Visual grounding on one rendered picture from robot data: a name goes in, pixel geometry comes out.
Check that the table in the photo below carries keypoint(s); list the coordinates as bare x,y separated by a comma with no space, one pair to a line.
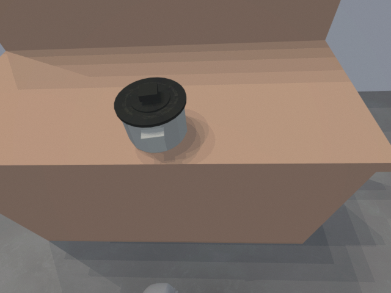
278,138

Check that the knob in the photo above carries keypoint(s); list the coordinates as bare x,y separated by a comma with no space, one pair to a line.
148,92

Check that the lid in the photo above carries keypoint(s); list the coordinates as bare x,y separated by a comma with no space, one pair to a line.
147,114

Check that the pot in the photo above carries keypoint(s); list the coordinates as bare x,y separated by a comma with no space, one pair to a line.
159,138

